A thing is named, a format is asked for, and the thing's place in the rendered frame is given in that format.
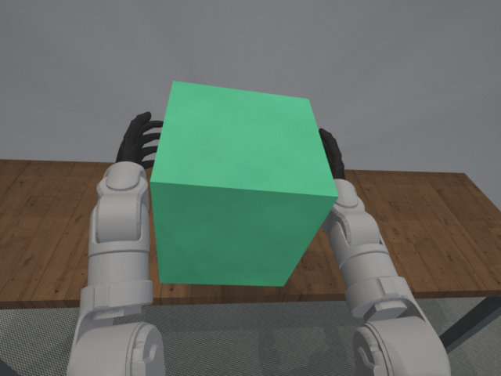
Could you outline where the left robot upper arm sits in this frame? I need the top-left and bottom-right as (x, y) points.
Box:
(68, 321), (166, 376)

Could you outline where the carton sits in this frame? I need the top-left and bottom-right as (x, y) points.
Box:
(150, 81), (339, 287)

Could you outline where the left robot hand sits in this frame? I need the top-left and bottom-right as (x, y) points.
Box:
(115, 111), (164, 169)

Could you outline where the left robot forearm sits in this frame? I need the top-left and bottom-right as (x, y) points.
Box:
(67, 161), (153, 376)

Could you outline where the right robot forearm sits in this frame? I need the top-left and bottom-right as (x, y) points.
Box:
(321, 179), (451, 375)

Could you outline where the right robot upper arm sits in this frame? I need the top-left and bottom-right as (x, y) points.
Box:
(353, 316), (451, 376)

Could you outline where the table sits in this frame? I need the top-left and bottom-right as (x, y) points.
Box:
(0, 159), (501, 376)

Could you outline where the right robot hand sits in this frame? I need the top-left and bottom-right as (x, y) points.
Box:
(319, 128), (346, 180)

